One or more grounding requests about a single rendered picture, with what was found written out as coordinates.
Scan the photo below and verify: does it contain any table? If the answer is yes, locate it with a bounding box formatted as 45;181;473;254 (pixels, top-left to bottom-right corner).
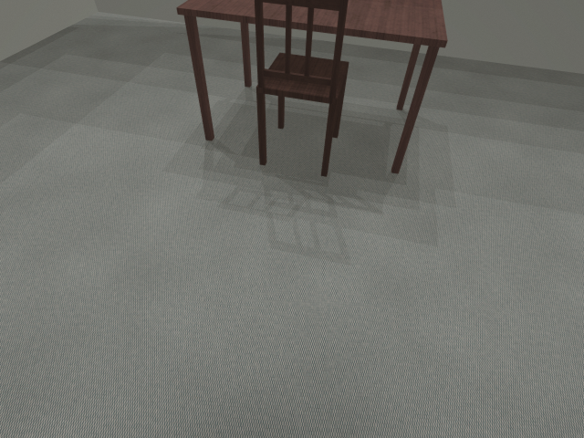
176;0;448;174

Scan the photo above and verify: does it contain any chair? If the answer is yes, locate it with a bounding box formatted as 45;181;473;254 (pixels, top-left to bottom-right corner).
255;0;349;177

